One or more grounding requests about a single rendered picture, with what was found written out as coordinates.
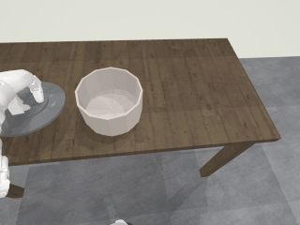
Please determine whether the robot left upper arm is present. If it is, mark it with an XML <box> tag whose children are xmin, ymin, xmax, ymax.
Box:
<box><xmin>0</xmin><ymin>154</ymin><xmax>10</xmax><ymax>198</ymax></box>

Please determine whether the lid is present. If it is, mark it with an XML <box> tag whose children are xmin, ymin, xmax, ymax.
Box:
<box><xmin>0</xmin><ymin>82</ymin><xmax>67</xmax><ymax>137</ymax></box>

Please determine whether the table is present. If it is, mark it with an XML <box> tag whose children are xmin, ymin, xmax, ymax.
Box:
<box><xmin>0</xmin><ymin>37</ymin><xmax>281</xmax><ymax>199</ymax></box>

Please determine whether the pot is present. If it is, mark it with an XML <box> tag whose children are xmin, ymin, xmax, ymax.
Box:
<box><xmin>75</xmin><ymin>67</ymin><xmax>143</xmax><ymax>136</ymax></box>

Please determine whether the knob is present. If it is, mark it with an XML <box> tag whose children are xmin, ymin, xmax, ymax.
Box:
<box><xmin>16</xmin><ymin>88</ymin><xmax>36</xmax><ymax>105</ymax></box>

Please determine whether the left robot hand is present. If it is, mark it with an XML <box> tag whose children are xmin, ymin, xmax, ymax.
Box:
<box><xmin>0</xmin><ymin>69</ymin><xmax>44</xmax><ymax>115</ymax></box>

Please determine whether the left robot forearm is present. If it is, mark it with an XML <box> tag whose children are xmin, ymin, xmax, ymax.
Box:
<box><xmin>0</xmin><ymin>80</ymin><xmax>15</xmax><ymax>155</ymax></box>

